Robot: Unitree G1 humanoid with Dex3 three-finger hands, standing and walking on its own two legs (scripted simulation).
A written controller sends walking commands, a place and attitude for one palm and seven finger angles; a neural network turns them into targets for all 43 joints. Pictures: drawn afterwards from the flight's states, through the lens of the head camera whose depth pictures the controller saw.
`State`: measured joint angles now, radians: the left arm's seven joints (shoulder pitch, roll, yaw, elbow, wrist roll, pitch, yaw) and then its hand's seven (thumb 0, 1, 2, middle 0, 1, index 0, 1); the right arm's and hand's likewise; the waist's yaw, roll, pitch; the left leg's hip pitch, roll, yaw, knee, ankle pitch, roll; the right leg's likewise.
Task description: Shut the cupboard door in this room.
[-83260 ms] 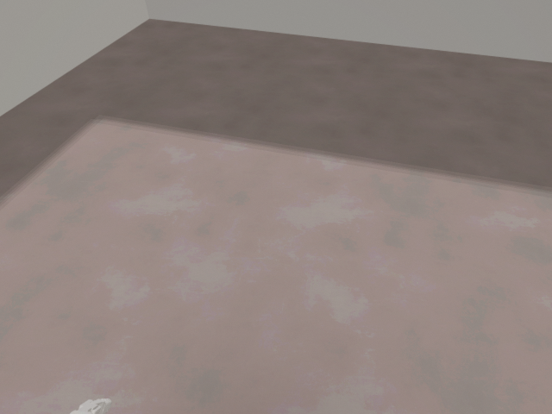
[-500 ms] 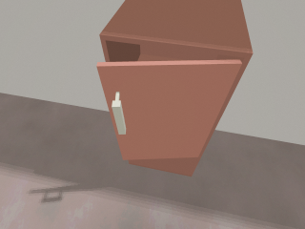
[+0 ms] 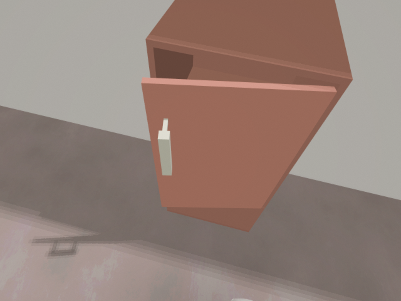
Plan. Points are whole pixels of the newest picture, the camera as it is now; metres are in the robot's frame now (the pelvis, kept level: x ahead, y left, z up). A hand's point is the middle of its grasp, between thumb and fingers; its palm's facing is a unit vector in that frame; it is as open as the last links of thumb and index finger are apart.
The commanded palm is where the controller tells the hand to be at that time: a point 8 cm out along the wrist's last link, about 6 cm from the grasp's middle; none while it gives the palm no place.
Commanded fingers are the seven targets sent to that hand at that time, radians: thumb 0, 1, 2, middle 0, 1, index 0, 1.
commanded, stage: come to a stop and stand still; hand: left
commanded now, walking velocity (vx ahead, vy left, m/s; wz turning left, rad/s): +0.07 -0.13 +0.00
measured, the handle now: (166, 147) +0.44 +0.12 -0.01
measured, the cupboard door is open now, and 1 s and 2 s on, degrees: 14 14 14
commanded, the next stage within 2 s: look again from close up in 0.64 s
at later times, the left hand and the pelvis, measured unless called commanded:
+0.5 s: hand out of the picture -0.02 +0.12 -0.17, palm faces +0.00 -0.98 -0.18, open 7.3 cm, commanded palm none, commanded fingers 0.00 0.90 0.90 -0.20 -0.30 -0.20 -0.30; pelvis -0.02 -0.04 +0.00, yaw -1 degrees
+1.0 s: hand out of the picture -0.01 +0.15 -0.18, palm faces +0.04 -0.98 -0.22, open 7.4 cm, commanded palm none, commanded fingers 0.00 0.90 0.90 -0.20 -0.30 -0.20 -0.30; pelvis -0.02 -0.02 -0.01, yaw +0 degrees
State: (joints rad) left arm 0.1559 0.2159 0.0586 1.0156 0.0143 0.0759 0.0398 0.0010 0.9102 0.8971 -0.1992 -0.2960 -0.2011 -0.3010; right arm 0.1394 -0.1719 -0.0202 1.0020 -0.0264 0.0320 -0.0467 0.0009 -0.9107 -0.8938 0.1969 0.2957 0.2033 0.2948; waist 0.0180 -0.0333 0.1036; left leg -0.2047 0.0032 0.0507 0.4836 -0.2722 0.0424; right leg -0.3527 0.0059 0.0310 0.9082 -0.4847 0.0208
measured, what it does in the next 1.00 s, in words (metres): steps on the spot: right foot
